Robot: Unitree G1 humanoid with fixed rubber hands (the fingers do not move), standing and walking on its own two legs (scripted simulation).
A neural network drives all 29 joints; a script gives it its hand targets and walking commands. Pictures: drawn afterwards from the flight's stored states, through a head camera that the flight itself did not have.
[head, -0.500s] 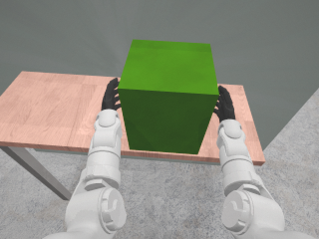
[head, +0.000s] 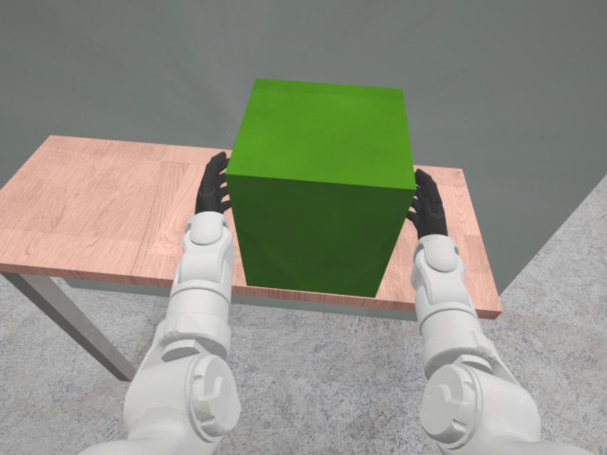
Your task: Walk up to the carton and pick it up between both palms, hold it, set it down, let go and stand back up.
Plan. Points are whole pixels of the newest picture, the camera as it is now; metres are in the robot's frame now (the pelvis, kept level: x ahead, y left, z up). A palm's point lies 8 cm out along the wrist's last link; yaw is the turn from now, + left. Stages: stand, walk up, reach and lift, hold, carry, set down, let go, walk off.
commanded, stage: reach and lift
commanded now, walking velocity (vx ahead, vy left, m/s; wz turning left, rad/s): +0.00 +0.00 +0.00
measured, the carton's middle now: (319, 194) +0.47 -0.02 +0.08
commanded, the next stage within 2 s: none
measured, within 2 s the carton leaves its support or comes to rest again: leaves its support in 0.04 s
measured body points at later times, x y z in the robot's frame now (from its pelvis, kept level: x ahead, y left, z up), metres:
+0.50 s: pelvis -0.04 -0.01 +0.00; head -0.02 +0.01 +0.45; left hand +0.40 +0.13 +0.12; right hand +0.38 -0.18 +0.12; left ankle -0.05 +0.12 -0.75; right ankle +0.01 -0.13 -0.75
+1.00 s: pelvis -0.03 -0.01 +0.00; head -0.06 +0.02 +0.45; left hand +0.39 +0.14 +0.15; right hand +0.37 -0.16 +0.15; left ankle -0.05 +0.12 -0.75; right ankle +0.01 -0.13 -0.75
